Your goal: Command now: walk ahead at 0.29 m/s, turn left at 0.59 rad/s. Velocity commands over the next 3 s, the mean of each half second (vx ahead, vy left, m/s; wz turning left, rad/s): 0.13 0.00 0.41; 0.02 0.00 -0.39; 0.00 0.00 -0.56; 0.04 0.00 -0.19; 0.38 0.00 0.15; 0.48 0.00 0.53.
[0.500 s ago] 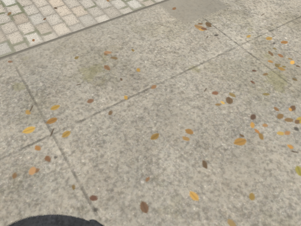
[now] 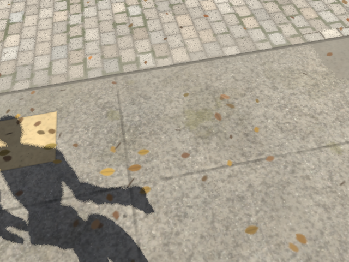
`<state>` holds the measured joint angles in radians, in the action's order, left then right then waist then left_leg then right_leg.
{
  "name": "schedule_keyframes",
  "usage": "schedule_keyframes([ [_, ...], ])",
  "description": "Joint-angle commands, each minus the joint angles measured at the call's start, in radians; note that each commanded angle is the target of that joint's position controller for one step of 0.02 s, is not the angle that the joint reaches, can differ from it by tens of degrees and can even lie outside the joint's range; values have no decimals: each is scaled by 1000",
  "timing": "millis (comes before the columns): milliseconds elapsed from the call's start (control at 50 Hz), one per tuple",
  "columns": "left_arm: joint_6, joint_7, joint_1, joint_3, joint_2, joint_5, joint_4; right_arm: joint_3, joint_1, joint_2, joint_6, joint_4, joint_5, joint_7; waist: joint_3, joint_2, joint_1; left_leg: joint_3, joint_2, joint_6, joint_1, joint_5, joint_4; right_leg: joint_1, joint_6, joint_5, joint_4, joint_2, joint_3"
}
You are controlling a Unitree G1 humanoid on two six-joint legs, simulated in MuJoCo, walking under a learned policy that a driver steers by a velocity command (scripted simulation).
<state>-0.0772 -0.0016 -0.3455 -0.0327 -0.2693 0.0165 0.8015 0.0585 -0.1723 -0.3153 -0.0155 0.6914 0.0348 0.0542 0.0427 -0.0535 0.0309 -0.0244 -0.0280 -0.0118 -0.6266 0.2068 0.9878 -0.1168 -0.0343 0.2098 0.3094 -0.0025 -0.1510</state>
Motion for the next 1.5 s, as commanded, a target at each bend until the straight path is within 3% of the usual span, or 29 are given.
schedule_keyframes([
  [20, -7, -1, 60, -29, -123, -5, -63, -11, 15, 6, 8, -72, -5, 12, -28, 176, -33, 56, -1, 0, 81, -120, -166, -24, -103, -625, -51, -213, 15],
  [120, 20, -13, 30, -49, -167, -14, -48, 0, 43, -21, 11, -97, 9, 13, -58, 190, -18, 111, 45, -52, 192, -45, -362, 63, -64, -713, 110, -249, -18],
  [160, 38, -21, 42, -55, -178, -21, -52, 16, -88, -43, 28, -64, 26, -2, -134, 137, -78, 115, 96, -93, 341, -68, -489, 66, -38, -698, 367, -225, -43],
  [180, 42, -19, 6, -52, -168, -15, -57, 33, -182, -93, 42, -39, 36, -19, -207, 34, -120, 13, 31, -130, 522, -295, -550, -55, 8, -460, 598, -180, -55],
  [200, 53, -10, -81, -27, -53, 14, -101, 58, -184, -213, 45, -56, 17, -35, -283, -183, -34, -333, -276, -227, 747, -931, -422, -338, 52, 437, 893, -57, -53],
  [220, 76, -16, -74, -30, -99, 14, -115, 81, -237, -252, 29, -73, -42, -39, -444, -166, -105, -575, -358, -392, 850, -895, -510, -472, 71, 491, 1062, 36, 121],
  [240, 85, -17, -10, -32, -116, 14, -113, 71, -193, -201, 13, -78, -50, -49, -357, -46, -99, -492, -326, -375, 776, -705, -562, -519, 72, 410, 1071, -22, 180],
  [280, 85, -20, 91, -29, -107, 11, -125, 38, -90, -99, -1, -69, -39, -60, -138, 3, -51, -358, -204, -291, 543, -558, -623, -508, 72, 273, 943, -63, 188],
  [320, 109, -17, 21, -29, -106, 18, -87, 18, -42, -44, 4, -72, -32, -63, -143, -11, -8, -258, -156, -243, 433, -565, -651, -380, 69, 218, 876, -63, 169],
  [380, 124, -10, -7, -20, -66, 4, -53, 7, -41, -35, 26, -48, -14, -59, -181, 3, 4, -186, -144, -225, 381, -565, -680, -279, 59, 183, 786, -46, 160],
  [480, 143, -4, 67, -11, -53, -3, -31, -11, -48, -24, 23, 0, 3, -64, -109, -68, -39, -155, -134, -180, 322, -57, -771, -170, 42, 150, 496, -27, 161],
  [640, 110, -7, 33, -14, -42, -6, -28, 16, -50, -80, -6, 34, -22, -100, -56, -7, -11, -156, -183, -160, 377, -93, -633, -98, -22, 106, 154, 22, 133],
  [660, 102, -9, 31, -20, -74, 2, -34, 17, -55, -70, -4, 34, -23, -102, -45, 42, -15, -121, -152, -114, 345, -95, -563, -76, -46, 59, 59, -27, 232],
  [680, 91, -12, 22, -39, -165, 15, -51, 8, -52, -26, -3, 3, -27, -101, -67, 194, -32, -10, -39, -51, 250, -1, -383, -42, -110, -45, -28, -222, 513],
  [700, 94, -7, 36, -60, -211, 1, -41, 4, 20, -12, -5, -20, -27, -104, 40, 296, -13, 78, 106, -10, 147, 213, -294, -114, -207, -325, -32, -329, 652],
  [720, 92, -8, -12, -61, -191, 5, -37, 10, 35, -28, -13, -22, -14, -101, 21, 230, 10, 20, 96, -1, 106, 323, -101, -75, -263, -447, -32, -343, 648],
  [760, 100, -17, 55, -61, -165, -4, -46, 14, -7, -25, -20, 2, -20, -91, -1, 138, -40, -23, 76, 14, 82, 261, 12, -46, -228, -450, -2, -240, 521],
  [820, 107, -14, 83, -64, -145, -13, -62, 15, -16, -36, -21, 5, -13, -83, -66, 148, -39, -11, 74, 44, 72, 214, 10, 45, -193, -566, 53, -164, 459],
  [940, 120, -12, 26, -90, -186, -6, -57, -1, 57, -31, -14, -44, -30, -86, -95, 192, 22, -12, 76, 49, 132, 221, -198, 80, -190, -532, 101, -162, 548],
  [1040, 127, 2, 152, -96, -200, -15, -93, -1, -59, -42, 6, -29, -30, -98, -96, 200, -55, -7, 104, 19, 409, 88, -544, -75, -98, -398, 145, -91, 608],
  [1060, 124, 0, 170, -89, -176, -21, -104, 6, -93, -71, 15, -20, -21, -107, -98, 160, -69, -56, 41, 6, 522, 12, -665, -164, -46, -237, 190, -44, 584],
  [1080, 119, 1, 108, -70, -95, -17, -110, 19, -94, -153, 18, -31, -6, -117, -117, -57, -33, -292, -211, -49, 616, 24, -756, -279, 11, 98, 380, 64, 441],
  [1100, 123, -9, 74, -76, -116, -5, -117, 33, -43, -227, 8, -50, -9, -109, -90, -210, -18, -485, -378, -180, 537, -166, -753, -396, 33, 418, 546, 180, 271],
  [1120, 128, -8, 77, -89, -179, 18, -102, 22, -63, -169, 4, -50, -10, -101, -77, -109, -23, -448, -385, -238, 500, -250, -727, -388, 35, 410, 714, 101, 274],
  [1160, 138, 10, 77, -95, -170, 7, -69, -5, 25, -76, 4, -66, -13, -96, -18, -39, 12, -234, -254, -193, 441, -284, -710, -374, 48, 290, 811, 73, 261],
  [1220, 148, 37, 88, -83, -148, -4, -69, -3, 5, -79, 9, -58, -8, -102, -44, -98, -10, -96, -182, -173, 516, -401, -678, -396, 84, 216, 819, 69, 211],
  [1360, 160, 55, 198, -55, -107, -7, -123, 19, -68, -112, 13, -25, -5, -89, -54, -106, -64, -44, -248, -202, 569, -336, -662, -338, 81, 238, 570, 20, 152],
  [1460, 150, 53, 190, -45, -101, -18, -145, 33, -64, -148, 6, -8, -7, -69, -78, -126, -56, 4, -263, -177, 511, -395, -582, -173, 33, 227, 348, 34, 88],
  [1500, 133, 40, 129, -41, -97, -1, -125, 32, -57, -144, -2, 5, -23, -66, -84, -64, -7, 57, -227, -104, 422, -300, -474, -17, 4, 22, 80, 49, 101],
])
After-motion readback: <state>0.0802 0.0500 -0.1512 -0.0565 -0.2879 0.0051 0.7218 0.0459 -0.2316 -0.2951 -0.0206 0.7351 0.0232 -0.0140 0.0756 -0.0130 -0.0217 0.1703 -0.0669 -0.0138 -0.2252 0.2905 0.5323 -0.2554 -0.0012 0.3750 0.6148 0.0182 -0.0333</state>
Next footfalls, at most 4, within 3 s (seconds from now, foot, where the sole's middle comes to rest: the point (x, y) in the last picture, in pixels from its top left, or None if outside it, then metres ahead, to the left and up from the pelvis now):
0.18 left None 0.22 0.11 -0.78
0.66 right None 0.16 -0.07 -0.78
1.06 left None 0.19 0.13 -0.78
1.52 right None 0.10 -0.06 -0.78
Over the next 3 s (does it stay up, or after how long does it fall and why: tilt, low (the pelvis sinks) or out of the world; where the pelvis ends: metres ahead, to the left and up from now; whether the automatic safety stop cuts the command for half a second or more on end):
stays up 0.51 -0.12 -0.01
